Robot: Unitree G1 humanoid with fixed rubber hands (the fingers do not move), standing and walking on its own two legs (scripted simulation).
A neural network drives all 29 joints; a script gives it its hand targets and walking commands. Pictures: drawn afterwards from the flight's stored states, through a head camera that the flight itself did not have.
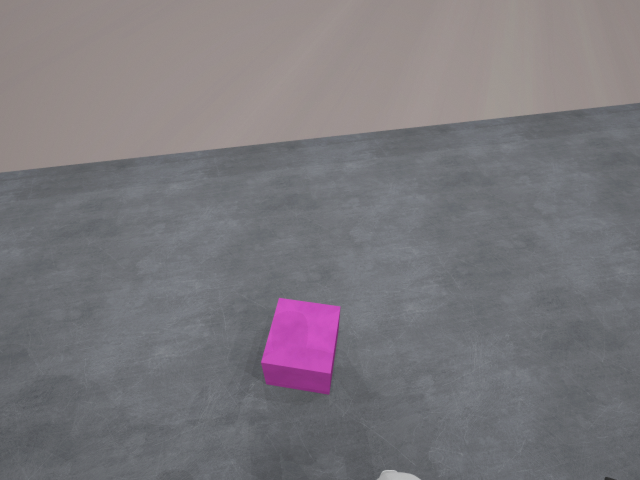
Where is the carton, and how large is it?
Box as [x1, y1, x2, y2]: [261, 298, 340, 394]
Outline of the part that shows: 279,298 261,361 266,383 328,394 338,330 340,306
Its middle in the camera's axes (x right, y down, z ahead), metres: -0.05 +0.34 +1.25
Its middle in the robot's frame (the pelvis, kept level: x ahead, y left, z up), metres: +0.66 +0.03 -0.68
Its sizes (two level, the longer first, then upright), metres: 0.230 0.206 0.157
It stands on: the floor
